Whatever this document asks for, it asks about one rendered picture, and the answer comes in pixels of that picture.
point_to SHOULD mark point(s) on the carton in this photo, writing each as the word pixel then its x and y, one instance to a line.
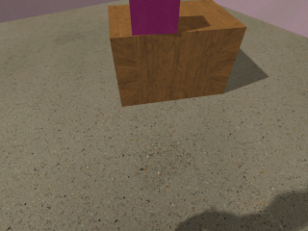
pixel 154 17

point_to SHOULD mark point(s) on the pedestal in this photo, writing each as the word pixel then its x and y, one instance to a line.
pixel 196 61

